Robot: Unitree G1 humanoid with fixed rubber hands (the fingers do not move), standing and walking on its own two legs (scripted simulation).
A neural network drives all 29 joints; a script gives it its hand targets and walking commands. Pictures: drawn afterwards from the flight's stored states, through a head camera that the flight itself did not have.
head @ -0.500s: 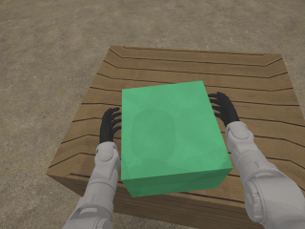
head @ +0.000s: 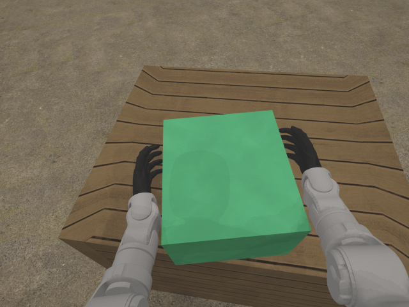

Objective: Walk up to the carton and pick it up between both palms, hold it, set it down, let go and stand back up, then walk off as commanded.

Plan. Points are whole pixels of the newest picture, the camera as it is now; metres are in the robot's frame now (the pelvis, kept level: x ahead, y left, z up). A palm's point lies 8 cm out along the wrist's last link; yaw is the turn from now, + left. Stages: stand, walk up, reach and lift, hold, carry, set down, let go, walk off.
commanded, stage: reach and lift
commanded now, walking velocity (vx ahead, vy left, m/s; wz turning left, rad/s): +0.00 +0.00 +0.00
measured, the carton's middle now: (224, 186) +0.38 +0.04 -0.01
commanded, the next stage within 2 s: none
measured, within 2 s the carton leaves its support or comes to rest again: neither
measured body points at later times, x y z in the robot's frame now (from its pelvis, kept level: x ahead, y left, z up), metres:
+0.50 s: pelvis -0.02 +0.01 +0.00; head +0.01 +0.00 +0.45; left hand +0.34 +0.20 +0.07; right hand +0.41 -0.14 +0.07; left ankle +0.01 +0.16 -0.74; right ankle -0.02 -0.12 -0.74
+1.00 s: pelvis -0.02 +0.02 +0.00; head -0.05 +0.02 +0.45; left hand +0.36 +0.19 +0.12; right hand +0.38 -0.15 +0.12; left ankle +0.01 +0.16 -0.74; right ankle -0.02 -0.12 -0.74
